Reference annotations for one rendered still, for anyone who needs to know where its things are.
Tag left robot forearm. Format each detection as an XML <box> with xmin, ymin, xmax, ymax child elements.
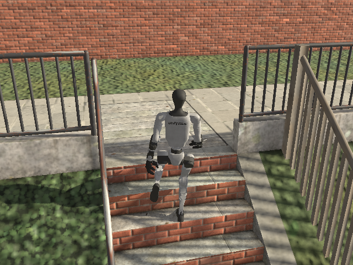
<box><xmin>146</xmin><ymin>135</ymin><xmax>157</xmax><ymax>161</ymax></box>

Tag robot left hand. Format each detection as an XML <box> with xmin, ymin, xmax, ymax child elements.
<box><xmin>145</xmin><ymin>160</ymin><xmax>159</xmax><ymax>175</ymax></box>

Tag robot right hand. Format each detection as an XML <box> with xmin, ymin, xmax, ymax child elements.
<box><xmin>189</xmin><ymin>141</ymin><xmax>202</xmax><ymax>149</ymax></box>

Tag robot right foot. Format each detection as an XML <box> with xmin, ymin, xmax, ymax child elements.
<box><xmin>176</xmin><ymin>208</ymin><xmax>184</xmax><ymax>222</ymax></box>

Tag left robot upper arm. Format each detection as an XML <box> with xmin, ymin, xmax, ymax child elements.
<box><xmin>152</xmin><ymin>112</ymin><xmax>167</xmax><ymax>143</ymax></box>

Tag robot right thigh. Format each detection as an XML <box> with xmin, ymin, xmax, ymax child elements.
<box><xmin>179</xmin><ymin>154</ymin><xmax>194</xmax><ymax>187</ymax></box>

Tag right robot upper arm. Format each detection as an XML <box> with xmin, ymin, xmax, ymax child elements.
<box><xmin>190</xmin><ymin>113</ymin><xmax>201</xmax><ymax>142</ymax></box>

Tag right robot forearm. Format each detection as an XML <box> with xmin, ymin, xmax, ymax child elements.
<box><xmin>196</xmin><ymin>135</ymin><xmax>203</xmax><ymax>146</ymax></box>

